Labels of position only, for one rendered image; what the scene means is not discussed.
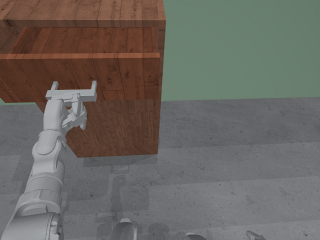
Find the left robot thigh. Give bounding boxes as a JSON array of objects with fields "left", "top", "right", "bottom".
[{"left": 107, "top": 222, "right": 137, "bottom": 240}]

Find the robot left shin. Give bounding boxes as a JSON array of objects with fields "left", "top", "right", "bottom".
[{"left": 120, "top": 218, "right": 131, "bottom": 223}]

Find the left robot upper arm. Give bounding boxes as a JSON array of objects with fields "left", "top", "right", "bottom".
[{"left": 3, "top": 212, "right": 64, "bottom": 240}]

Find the handle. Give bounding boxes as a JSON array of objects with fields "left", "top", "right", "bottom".
[{"left": 45, "top": 80, "right": 97, "bottom": 102}]

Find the left robot forearm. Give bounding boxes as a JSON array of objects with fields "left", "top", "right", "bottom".
[{"left": 0, "top": 129, "right": 67, "bottom": 240}]

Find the drawer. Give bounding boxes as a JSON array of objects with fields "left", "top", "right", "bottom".
[{"left": 0, "top": 27, "right": 160, "bottom": 103}]

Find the cabinet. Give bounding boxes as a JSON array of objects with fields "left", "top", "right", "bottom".
[{"left": 0, "top": 0, "right": 166, "bottom": 158}]

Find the robot left hand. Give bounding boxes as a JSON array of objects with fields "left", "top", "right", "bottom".
[{"left": 43, "top": 91, "right": 87, "bottom": 136}]

